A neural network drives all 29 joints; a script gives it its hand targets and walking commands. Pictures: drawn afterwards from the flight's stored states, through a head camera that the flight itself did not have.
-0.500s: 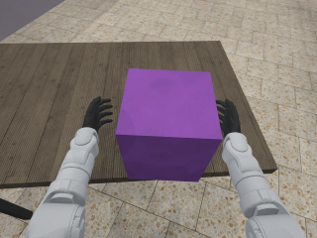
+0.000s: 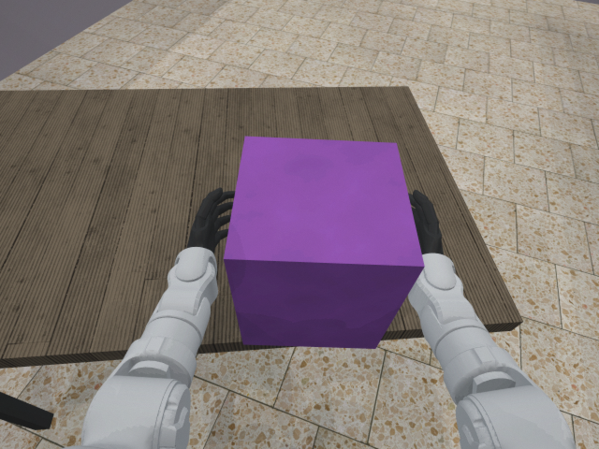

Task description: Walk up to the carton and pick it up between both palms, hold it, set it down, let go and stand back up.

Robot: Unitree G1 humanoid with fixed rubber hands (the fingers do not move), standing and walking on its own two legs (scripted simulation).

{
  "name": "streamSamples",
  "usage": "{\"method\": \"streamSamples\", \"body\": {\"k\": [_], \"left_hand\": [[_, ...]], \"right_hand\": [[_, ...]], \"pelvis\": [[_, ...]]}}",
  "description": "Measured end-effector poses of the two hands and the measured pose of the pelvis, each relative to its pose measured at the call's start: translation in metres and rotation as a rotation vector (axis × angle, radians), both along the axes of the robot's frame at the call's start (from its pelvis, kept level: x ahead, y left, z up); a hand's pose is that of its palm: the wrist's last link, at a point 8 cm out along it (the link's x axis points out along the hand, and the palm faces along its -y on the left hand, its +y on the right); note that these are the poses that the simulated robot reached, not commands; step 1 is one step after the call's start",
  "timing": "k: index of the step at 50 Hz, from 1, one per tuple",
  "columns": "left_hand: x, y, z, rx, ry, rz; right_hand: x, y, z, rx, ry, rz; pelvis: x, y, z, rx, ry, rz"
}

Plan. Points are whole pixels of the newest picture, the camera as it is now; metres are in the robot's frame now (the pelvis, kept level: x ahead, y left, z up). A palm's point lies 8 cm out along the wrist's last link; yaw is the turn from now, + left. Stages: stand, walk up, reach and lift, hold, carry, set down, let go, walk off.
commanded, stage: reach and lift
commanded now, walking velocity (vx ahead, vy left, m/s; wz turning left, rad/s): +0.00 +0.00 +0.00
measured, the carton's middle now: (315, 250) +0.38 +0.00 +0.02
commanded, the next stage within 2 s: none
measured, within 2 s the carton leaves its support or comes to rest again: leaves its support in 1.40 s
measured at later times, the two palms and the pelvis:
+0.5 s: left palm (202, 241) +0.38 +0.16 +0.05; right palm (416, 247) +0.37 -0.14 +0.06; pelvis +0.01 +0.00 +0.01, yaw +1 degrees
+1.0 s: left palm (196, 247) +0.37 +0.17 +0.04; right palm (412, 253) +0.36 -0.13 +0.05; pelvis +0.01 -0.01 +0.01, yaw +2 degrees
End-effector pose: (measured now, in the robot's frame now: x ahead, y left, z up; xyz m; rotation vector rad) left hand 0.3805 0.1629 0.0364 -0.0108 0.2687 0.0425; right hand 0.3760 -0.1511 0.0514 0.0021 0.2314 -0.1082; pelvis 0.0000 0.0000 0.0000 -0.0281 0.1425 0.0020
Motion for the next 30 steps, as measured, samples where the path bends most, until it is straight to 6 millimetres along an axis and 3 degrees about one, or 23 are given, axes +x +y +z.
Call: {"method": "streamSamples", "body": {"k": [20,30], "left_hand": [[0.001,-0.002,0.005,0.019,-0.027,0.063],[-0.014,0.007,0.01,0.059,-0.059,0.053]], "right_hand": [[0.0,0.01,0.004,-0.03,-0.02,-0.037],[-0.014,0.02,0.006,-0.033,-0.056,-0.022]], "pelvis": [[0.002,-0.002,0.003,-0.004,-0.014,0.011],[0.01,-0.003,0.008,0.011,-0.084,0.022]]}}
